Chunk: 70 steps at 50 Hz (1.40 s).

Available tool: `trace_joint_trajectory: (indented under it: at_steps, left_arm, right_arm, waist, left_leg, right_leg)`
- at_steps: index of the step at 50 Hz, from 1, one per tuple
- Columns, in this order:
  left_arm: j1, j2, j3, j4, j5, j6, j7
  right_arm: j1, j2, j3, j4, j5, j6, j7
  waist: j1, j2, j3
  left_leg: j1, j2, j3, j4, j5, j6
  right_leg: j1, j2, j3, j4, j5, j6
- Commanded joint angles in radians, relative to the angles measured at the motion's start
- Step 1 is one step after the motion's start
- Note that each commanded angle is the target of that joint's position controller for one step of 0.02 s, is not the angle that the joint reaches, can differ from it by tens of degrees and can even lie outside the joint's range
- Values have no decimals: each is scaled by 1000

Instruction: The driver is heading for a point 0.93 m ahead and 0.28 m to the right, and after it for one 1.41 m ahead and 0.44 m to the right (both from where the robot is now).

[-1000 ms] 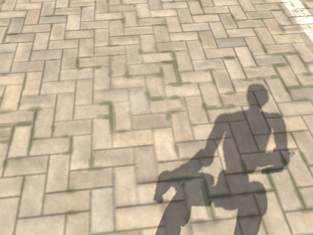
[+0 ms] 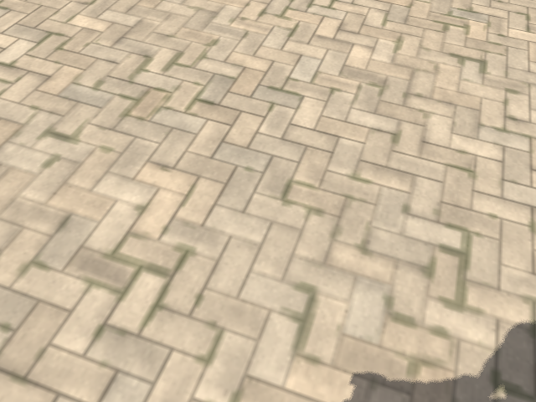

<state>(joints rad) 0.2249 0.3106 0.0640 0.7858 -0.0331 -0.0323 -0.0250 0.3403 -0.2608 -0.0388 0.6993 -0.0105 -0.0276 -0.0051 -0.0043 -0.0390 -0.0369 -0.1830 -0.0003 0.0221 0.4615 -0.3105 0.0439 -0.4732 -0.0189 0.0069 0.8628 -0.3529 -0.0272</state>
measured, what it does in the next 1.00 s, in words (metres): walks ahead, turning right: right foot, then left foot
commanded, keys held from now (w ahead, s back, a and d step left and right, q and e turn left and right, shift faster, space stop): w+e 0.84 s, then w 0.16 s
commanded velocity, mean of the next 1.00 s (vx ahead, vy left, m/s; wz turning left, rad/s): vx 0.47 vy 0.00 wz -0.45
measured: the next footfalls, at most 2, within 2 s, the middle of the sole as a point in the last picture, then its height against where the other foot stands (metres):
right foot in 0.38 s outside the picture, level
left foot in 0.84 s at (286, 359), level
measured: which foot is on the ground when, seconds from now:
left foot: down 0.00-0.36, up 0.38-0.82, down 0.84-1.00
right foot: up 0.00-0.36, down 0.38-0.84, up 0.86-1.00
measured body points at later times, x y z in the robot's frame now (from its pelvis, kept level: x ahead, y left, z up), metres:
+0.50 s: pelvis +0.24 -0.08 -0.01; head +0.28 -0.08 +0.43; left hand +0.46 +0.14 -0.11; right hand +0.24 -0.36 -0.13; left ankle +0.15 +0.10 -0.64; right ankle +0.28 -0.16 -0.74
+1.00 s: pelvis +0.53 -0.12 +0.00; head +0.55 -0.12 +0.45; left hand +0.76 +0.06 -0.12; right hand +0.49 -0.41 -0.10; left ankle +0.62 -0.04 -0.74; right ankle +0.41 -0.20 -0.65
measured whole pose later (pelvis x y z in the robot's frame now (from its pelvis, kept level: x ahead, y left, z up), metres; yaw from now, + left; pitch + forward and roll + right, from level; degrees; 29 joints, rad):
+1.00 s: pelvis +0.53 -0.12 +0.00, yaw -32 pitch +1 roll +1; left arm 0.29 0.31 0.06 0.72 -0.02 -0.03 0.00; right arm 0.25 -0.26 -0.05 0.70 -0.01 -0.10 0.01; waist -0.01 -0.05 0.02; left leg -0.30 -0.02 0.02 0.46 -0.18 0.02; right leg -0.47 0.01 0.08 1.17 -0.36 -0.02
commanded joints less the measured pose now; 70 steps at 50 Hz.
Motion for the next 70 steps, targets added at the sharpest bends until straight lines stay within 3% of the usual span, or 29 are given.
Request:
trace_joint_trajectory:
  at_steps: [1, 7, 13, 16, 18, 19, 20, 21, 22, 24, 27, 31, 36, 39, 41, 42, 43, 44, 45, 46, 48, 57, 60, 63, 64, 65, 66, 67, 70]
  left_arm:
    - [-117, 106, 29, -84, 2, -34, -2]
    - [-139, 32, 12, -88, 11, -17, -13]
    - [-283, -3, -15, -170, 9, -26, -53]
    - [-233, 41, 5, -186, 10, -26, -64]
    - [28, 132, 53, -131, 4, -19, -48]
    - [182, 198, 81, -100, 3, -6, -25]
    - [173, 293, 90, -106, 0, -11, -16]
    - [215, 205, 69, -117, 7, -17, -11]
    - [173, 166, 56, -105, 14, -25, -10]
    - [32, 117, 40, -130, 12, -31, -6]
    - [-36, 96, 34, -156, 25, -35, 6]
    - [-7, 132, 42, -135, 17, -36, 25]
    - [93, 148, 48, -97, 0, -16, 36]
    - [102, 139, 48, -92, 1, -8, 39]
    - [86, 113, 41, -100, 9, -5, 36]
    - [89, 54, 20, -113, 20, -9, 30]
    - [214, -18, -4, -133, 2, -19, 30]
    - [231, 41, -2, -127, -9, -24, 31]
    - [159, 114, 17, -120, -10, -21, 31]
    - [82, 120, 19, -135, 2, -18, 33]
    - [18, 92, 20, -158, 16, -21, 26]
    - [-94, -3, -18, -158, 33, -25, 6]
    - [-141, 23, -8, -173, 31, -26, -2]
    - [-49, 69, 17, -139, 54, -33, 8]
    - [17, 136, 32, -137, 68, -36, 22]
    - [46, 150, 27, -146, 92, -22, 34]
    - [63, 92, 13, -136, 71, -6, 31]
    - [37, 94, 16, -128, 48, 3, 27]
    - [-112, 77, 10, -128, 44, 9, 33]
  right_arm:
    - [22, -147, -45, -41, 6, -50, -10]
    - [28, -134, -47, -15, -7, -65, -18]
    - [93, -171, -62, 46, 16, -48, -19]
    - [74, -210, -72, 50, 23, -31, -28]
    - [52, -229, -74, 44, 25, -19, -38]
    - [57, -214, -64, 25, 15, -30, -42]
    - [181, -45, -9, -24, -11, -60, -16]
    - [49, -134, -23, -29, 24, -100, -3]
    - [-65, -172, -34, -70, 60, -116, 2]
    - [-96, -162, -33, -73, 18, -128, -12]
    - [-35, -149, -39, -65, -2, -93, -8]
    - [-153, -100, -18, -103, -15, -78, -10]
    - [-324, -102, -15, -141, 15, -96, 9]
    - [-303, -148, -36, -143, 21, -104, 18]
    - [-181, -174, -57, -116, 18, -112, 13]
    - [-59, -215, -71, -107, -1, -117, 5]
    - [60, -302, -93, -78, -25, -107, 4]
    - [97, -249, -86, -56, 0, -99, 15]
    - [50, -177, -66, -63, 8, -95, 15]
    - [0, -151, -56, -67, 3, -87, 13]
    - [-59, -114, -40, -54, -7, -83, 12]
    - [-57, -184, -54, 29, 17, -66, 7]
    - [-34, -189, -53, 60, 29, -52, 3]
    - [-36, -161, -42, 76, 38, -43, 2]
    - [-17, -120, -25, 66, 15, -49, 2]
    - [109, -33, 6, 76, -1, -51, 3]
    - [131, -76, 0, 91, 17, -35, 0]
    - [80, -154, -25, 79, 35, -18, -3]
    - [3, -161, -46, 69, 26, 45, -38]
  waist:
    - [-43, 177, 141]
    - [-48, 137, 123]
    - [-97, 118, 188]
    - [-35, 173, 101]
    - [116, 168, -63]
    - [184, 82, -156]
    - [50, -206, -290]
    - [145, -86, -387]
    - [150, -60, -214]
    - [53, 51, -43]
    - [-23, 3, 7]
    - [3, -3, 60]
    - [80, -33, 43]
    - [52, -62, 27]
    - [-21, -72, -16]
    - [-79, -11, -132]
    - [-56, 265, -292]
    - [-61, 352, -289]
    - [-82, 227, -148]
    - [-76, 148, -61]
    - [-37, 132, 38]
    - [-31, 137, 13]
    - [-33, 148, 0]
    - [30, 110, -40]
    - [47, 29, -119]
    - [17, -165, -247]
    - [38, -199, -317]
    - [46, -151, -245]
    - [-5, -85, -78]
  left_leg:
    - [244, 297, -322, -331, -93, 136]
    - [157, 225, -2, -343, 258, 98]
    - [237, 273, 98, -313, 409, 92]
    - [309, 284, 142, -128, 958, 62]
    - [215, 248, 179, 221, 1132, 20]
    - [-45, 211, 163, 502, 825, -18]
    - [-483, -3, 67, 890, -236, -84]
    - [-561, -19, -146, 985, -257, -66]
    - [-634, 30, -142, 961, -167, -44]
    - [-548, 99, -123, 786, -44, -39]
    - [-431, 127, -111, 686, 2, -76]
    - [-400, 99, -66, 417, 202, -123]
    - [-286, 17, -77, 106, 404, -123]
    - [-255, 17, -115, 45, 303, -86]
    - [-77, 14, -89, -10, 254, -36]
    - [144, 129, -186, 5, 210, 24]
    - [502, 362, -592, -52, 2, 181]
    - [521, 427, -855, -153, -250, 219]
    - [410, 385, -740, -179, -308, 181]
    - [296, 338, -596, -178, -201, 151]
    - [116, 263, -418, -221, 14, 144]
    - [11, 190, -80, -234, 658, 142]
    - [58, 204, -84, -176, 621, 113]
    - [23, 147, -104, -16, 560, 54]
    - [-62, 84, -73, 131, 373, 2]
    - [-269, 3, -44, 384, -158, -70]
    - [-297, 3, -117, 543, -420, -101]
    - [-363, 19, -117, 638, -411, -112]
    - [-367, 65, -97, 668, -250, -136]
  right_leg:
    - [-461, -39, 136, 126, 120, 4]
    - [-313, -27, 67, 5, 382, 65]
    - [-261, -23, -44, -224, 355, 3]
    - [-112, 52, -123, -244, 214, -65]
    - [264, 124, -133, -297, 237, -132]
    - [591, 26, 53, -306, 239, -184]
    - [935, -276, 659, -380, 36, -396]
    - [944, -306, 831, -537, -71, -399]
    - [826, -276, 673, -569, 0, -339]
    - [508, -189, 468, -588, 201, -286]
    - [289, -136, 363, -654, 343, -296]
    - [142, -65, 243, -660, 395, -256]
    - [185, -60, 293, -587, 253, -197]
    - [297, -104, 396, -484, 224, -165]
    - [290, -69, 397, -363, 283, -127]
    - [216, -13, 338, -139, 235, -91]
    - [-98, 133, 183, 214, -62, -14]
    - [-269, 92, 174, 390, -227, 3]
    - [-318, 49, 187, 457, -139, 8]
    - [-309, 17, 144, 456, -69, 12]
    - [-256, -34, 132, 353, 12, 9]
    - [-2, -18, 6, -174, 313, 48]
    - [53, 1, 22, -282, 360, 24]
    - [281, 20, 12, -443, 492, -27]
    - [459, -112, 116, -410, 866, -70]
    - [702, -358, 334, -351, 1150, -228]
    - [672, -404, 406, -371, 1067, -297]
    - [598, -365, 369, -419, 853, -282]
    - [332, -284, 233, -544, 478, -212]
Keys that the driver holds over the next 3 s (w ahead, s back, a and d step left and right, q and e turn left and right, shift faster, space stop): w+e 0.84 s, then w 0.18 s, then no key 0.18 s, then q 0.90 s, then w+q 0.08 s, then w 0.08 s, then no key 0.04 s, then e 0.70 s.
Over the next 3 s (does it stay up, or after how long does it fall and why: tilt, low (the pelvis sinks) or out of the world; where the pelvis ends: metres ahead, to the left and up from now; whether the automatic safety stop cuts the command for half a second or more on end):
stays up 0.76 -0.25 -0.01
